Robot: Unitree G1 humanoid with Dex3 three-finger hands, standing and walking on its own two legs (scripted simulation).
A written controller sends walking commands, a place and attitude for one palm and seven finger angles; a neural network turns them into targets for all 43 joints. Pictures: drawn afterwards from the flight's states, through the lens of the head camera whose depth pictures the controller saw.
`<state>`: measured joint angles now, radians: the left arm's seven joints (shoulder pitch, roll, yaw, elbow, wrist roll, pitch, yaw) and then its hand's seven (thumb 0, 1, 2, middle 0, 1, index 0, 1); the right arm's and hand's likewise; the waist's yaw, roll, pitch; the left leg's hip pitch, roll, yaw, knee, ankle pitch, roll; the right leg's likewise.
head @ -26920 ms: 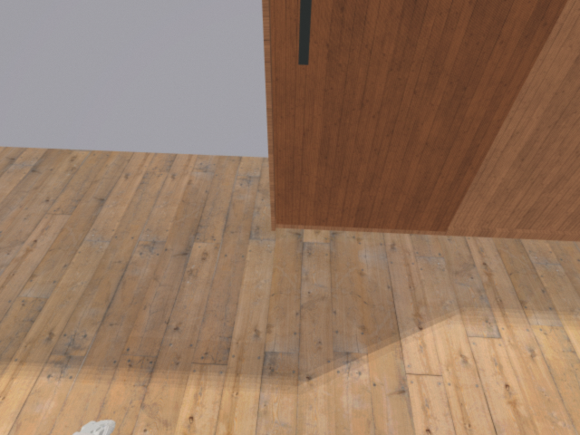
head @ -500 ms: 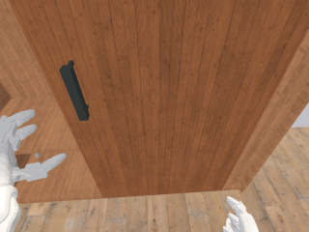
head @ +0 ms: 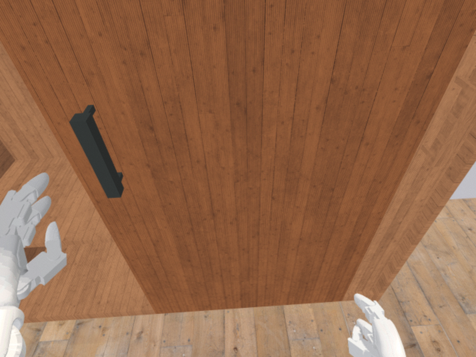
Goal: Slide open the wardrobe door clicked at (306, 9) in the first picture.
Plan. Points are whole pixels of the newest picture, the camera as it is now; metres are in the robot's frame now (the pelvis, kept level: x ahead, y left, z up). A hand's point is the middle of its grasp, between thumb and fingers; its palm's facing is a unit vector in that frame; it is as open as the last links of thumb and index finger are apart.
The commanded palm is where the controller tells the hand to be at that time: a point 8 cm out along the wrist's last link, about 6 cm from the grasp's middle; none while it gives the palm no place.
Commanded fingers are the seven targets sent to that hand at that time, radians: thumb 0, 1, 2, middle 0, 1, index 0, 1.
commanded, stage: draw the hand back to the body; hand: left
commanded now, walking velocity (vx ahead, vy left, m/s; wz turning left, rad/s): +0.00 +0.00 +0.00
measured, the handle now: (103, 152) +0.43 +0.34 +0.13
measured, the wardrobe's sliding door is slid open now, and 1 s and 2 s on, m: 0.60 0.60 0.60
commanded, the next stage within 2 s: step back with the hand held close in 0.16 s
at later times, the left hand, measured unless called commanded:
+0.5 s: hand (72, 242) +0.20 +0.25 +0.16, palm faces +0.39 -0.80 -0.45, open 7.4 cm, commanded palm +0.14 +0.29 +0.17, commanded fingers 0.00 0.90 0.90 -0.20 -0.30 -0.20 -0.30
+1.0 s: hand out of the picture +0.09 +0.33 +0.17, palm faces +0.43 -0.76 -0.48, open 7.4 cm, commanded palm +0.04 +0.36 +0.17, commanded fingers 0.00 0.90 0.90 -0.20 -0.30 -0.20 -0.30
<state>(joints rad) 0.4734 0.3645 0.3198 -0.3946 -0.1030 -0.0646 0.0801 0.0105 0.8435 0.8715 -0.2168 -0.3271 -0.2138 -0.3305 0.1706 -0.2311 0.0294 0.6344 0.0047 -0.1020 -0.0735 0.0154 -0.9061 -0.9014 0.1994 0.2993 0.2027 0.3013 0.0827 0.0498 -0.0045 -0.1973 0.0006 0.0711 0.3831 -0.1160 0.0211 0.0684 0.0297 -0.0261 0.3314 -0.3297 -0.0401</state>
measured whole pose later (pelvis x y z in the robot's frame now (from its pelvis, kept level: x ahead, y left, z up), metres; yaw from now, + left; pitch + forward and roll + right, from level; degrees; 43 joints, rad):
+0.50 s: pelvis +0.00 -0.01 +0.00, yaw +0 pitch -1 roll +0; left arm 0.49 0.40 0.38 -0.44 -0.08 -0.09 0.08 0.01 0.89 0.89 -0.21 -0.30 -0.21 -0.30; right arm 0.16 -0.25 0.01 0.55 0.02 0.04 -0.07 0.01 -0.91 -0.90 0.20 0.30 0.20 0.30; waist 0.03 0.04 -0.01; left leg -0.30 0.02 0.06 0.46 -0.15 0.02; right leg -0.06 0.05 -0.05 0.46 -0.35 0.02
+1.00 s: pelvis -0.08 +0.06 -0.01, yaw +3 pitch +1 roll -4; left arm 0.59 0.47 0.43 -0.57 -0.09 -0.19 0.13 0.01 0.89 0.89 -0.22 -0.30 -0.21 -0.30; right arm 0.21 -0.21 0.02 0.57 0.01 -0.05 -0.07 0.01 -0.91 -0.90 0.20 0.30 0.20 0.30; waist 0.03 0.03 0.02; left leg -0.48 -0.03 0.03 0.50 -0.18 0.02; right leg -0.20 0.04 -0.02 0.45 -0.26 -0.01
